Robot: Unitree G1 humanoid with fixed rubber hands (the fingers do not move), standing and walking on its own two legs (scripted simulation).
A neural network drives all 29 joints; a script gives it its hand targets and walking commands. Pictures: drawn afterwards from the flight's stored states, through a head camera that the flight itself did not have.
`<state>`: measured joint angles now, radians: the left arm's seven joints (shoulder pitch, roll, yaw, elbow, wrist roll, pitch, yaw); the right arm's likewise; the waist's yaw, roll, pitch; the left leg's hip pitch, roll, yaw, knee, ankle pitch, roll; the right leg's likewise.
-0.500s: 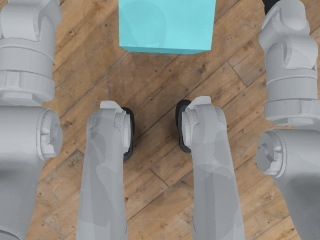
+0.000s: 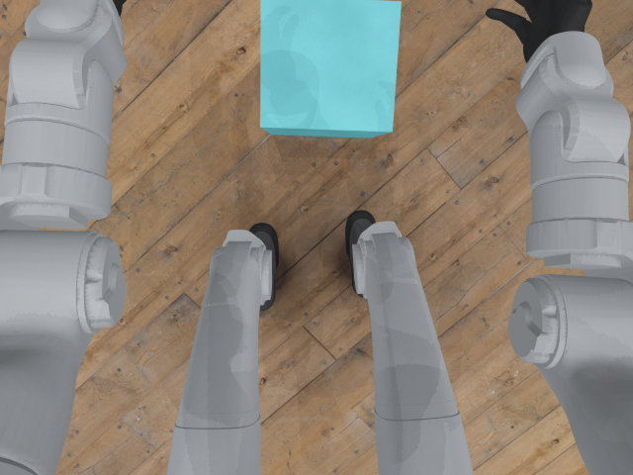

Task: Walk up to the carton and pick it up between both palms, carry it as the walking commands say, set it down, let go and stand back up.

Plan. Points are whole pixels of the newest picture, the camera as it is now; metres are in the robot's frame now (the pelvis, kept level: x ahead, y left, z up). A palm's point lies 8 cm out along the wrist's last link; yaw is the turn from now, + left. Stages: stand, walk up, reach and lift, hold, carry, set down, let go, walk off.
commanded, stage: set down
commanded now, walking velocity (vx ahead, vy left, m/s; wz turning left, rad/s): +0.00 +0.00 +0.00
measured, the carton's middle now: (325, 80) +0.53 -0.05 -0.51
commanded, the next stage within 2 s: let go in 0.22 s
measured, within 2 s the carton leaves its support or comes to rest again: neither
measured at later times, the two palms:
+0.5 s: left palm (39, 26) +0.49 +0.18 -0.05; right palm (626, 36) +0.47 -0.23 -0.04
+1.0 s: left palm out of the picture +0.33 +0.22 +0.06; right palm out of the picture +0.30 -0.23 +0.07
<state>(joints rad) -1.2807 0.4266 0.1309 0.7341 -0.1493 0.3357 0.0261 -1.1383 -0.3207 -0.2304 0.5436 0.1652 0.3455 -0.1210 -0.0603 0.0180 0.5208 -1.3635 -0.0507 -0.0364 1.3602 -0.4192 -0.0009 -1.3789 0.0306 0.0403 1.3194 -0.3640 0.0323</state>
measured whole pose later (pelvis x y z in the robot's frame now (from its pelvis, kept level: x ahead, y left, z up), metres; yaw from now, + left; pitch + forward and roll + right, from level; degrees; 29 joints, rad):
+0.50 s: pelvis +0.07 -0.01 +0.08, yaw +0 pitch +36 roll +0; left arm -0.73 0.20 0.24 0.72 0.08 0.16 0.04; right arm -0.69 -0.19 -0.23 0.67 -0.06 0.14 0.03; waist -0.05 0.00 0.02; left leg -1.21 -0.03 -0.05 0.89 -0.31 -0.01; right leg -1.23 0.03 0.04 0.87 -0.27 0.01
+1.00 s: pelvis +0.13 +0.00 +0.15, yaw -1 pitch +10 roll +0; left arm 0.08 0.17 0.08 0.52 0.03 0.02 -0.02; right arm 0.15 -0.18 -0.04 0.46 0.01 0.02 0.07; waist -0.04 -0.02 0.02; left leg -0.42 -0.03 -0.04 0.52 -0.29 0.01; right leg -0.45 0.01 0.06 0.51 -0.25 0.02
